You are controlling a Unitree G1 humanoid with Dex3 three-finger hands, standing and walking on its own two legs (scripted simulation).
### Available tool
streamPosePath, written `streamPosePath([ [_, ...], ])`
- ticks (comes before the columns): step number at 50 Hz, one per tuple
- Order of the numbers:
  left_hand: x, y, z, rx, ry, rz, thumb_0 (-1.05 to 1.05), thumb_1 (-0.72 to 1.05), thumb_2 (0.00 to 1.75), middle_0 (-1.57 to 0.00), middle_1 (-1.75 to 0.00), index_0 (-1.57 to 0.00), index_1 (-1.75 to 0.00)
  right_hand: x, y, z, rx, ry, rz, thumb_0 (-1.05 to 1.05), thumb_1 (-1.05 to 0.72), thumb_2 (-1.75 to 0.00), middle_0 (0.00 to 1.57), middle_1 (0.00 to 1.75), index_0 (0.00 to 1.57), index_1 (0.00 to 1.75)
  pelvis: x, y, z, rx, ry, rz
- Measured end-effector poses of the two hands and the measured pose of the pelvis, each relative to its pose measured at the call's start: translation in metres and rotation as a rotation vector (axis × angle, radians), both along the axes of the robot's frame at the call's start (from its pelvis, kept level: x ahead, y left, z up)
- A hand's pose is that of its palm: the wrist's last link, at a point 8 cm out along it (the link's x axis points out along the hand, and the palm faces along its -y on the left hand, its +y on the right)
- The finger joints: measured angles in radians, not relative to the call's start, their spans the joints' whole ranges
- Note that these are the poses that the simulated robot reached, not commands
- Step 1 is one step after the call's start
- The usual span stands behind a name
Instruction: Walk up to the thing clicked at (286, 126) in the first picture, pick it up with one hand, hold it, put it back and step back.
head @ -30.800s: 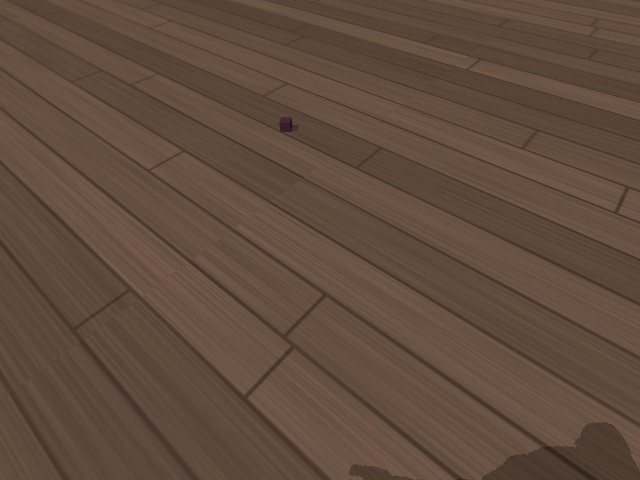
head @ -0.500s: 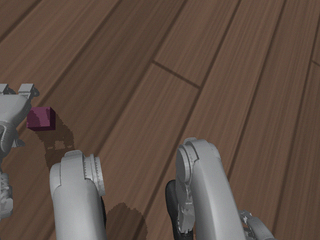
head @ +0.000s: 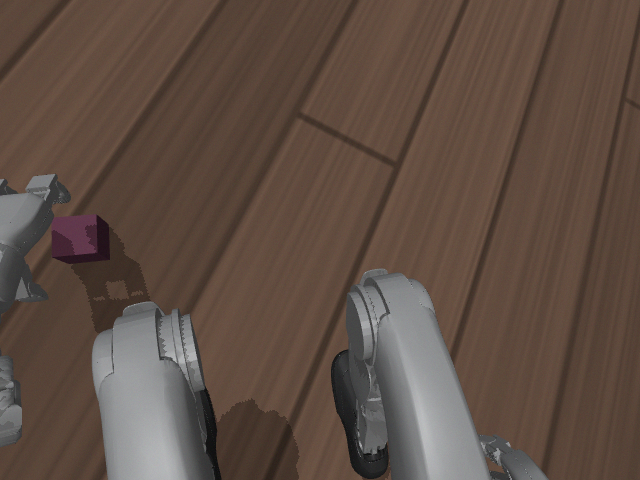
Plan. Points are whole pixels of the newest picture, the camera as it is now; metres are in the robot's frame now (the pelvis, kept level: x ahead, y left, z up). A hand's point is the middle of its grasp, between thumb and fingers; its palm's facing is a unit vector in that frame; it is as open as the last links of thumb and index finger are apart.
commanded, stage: approach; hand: left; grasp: from above
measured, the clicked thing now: (82, 239) +0.45 +0.32 -0.29
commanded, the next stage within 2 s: rest palm in 0.66 s
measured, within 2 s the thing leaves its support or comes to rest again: neither
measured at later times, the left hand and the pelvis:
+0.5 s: hand (29, 220) +0.44 +0.33 -0.15, palm faces -0.50 -0.04 -0.86, open 13.6 cm; pelvis +0.00 +0.00 +0.00, yaw +0 degrees
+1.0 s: hand (37, 237) +0.42 +0.33 -0.17, palm faces -0.47 -0.04 -0.88, open 13.5 cm; pelvis +0.00 +0.00 -0.01, yaw +0 degrees
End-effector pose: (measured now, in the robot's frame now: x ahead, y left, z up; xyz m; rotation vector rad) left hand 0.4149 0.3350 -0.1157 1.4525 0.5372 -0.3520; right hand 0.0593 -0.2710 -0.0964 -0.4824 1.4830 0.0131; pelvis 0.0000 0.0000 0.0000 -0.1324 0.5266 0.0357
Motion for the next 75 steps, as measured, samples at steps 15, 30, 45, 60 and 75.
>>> streamPosePath([
  [15,0.019,0.0,0.029,0.065,-0.208,-0.057,0.0,-0.47,0.95,-0.14,-0.95,-0.15,-0.94,0.056,0.007,0.007,-0.029,-0.164,0.055,0.0,-0.91,-0.89,0.2,0.3,0.21,0.3,0.0,0.006,-0.001,-0.005,0.012,0.017],
  [30,0.013,-0.011,-0.004,-0.001,0.002,-0.034,0.0,-0.37,0.89,-0.19,-0.93,-0.21,-0.91,-0.001,0.007,0.006,-0.001,-0.023,0.001,0.0,-0.91,-0.89,0.2,0.3,0.21,0.3,-0.001,0.003,0.001,-0.011,0.003,0.001],
  [45,0.008,-0.002,0.01,0.06,-0.153,-0.036,0.0,-0.35,0.89,-0.21,-0.89,-0.23,-0.88,0.027,-0.001,-0.003,-0.018,-0.102,0.06,0.0,-0.91,-0.89,0.2,0.3,0.21,0.3,-0.002,0.0,-0.01,0.005,-0.006,0.003],
  [60,0.015,-0.024,-0.039,-0.013,-0.068,-0.042,0.0,-0.43,0.93,-0.15,-0.91,-0.15,-0.9,0.01,0.0,-0.003,-0.019,-0.037,0.108,0.0,-0.9,-0.89,0.2,0.3,0.21,0.3,0.001,-0.001,-0.019,-0.007,-0.029,-0.015],
  [75,0.025,-0.025,-0.061,0.027,-0.122,-0.016,0.0,-0.5,0.99,-0.11,-0.92,-0.1,-0.93,0.004,0.01,-0.008,0.022,-0.001,0.161,0.0,-0.9,-0.9,0.2,0.3,0.21,0.3,0.008,0.004,-0.028,-0.029,-0.033,-0.031],
])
